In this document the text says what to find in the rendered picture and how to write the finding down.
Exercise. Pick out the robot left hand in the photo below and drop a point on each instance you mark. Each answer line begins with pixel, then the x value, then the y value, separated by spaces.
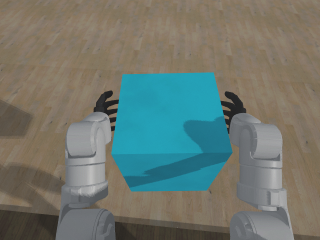
pixel 101 106

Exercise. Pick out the robot right forearm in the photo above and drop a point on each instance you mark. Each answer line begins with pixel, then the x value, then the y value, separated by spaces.
pixel 260 159

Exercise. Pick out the robot left forearm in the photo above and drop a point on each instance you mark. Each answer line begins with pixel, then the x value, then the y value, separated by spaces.
pixel 85 157

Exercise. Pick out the robot left upper arm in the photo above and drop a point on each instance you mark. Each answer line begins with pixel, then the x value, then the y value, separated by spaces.
pixel 87 224

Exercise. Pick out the carton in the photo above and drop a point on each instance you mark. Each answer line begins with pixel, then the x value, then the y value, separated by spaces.
pixel 170 132

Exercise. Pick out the robot right upper arm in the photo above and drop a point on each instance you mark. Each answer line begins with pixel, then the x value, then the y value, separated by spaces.
pixel 258 225

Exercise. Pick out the robot right hand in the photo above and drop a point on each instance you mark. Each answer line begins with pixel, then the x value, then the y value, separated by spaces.
pixel 235 108

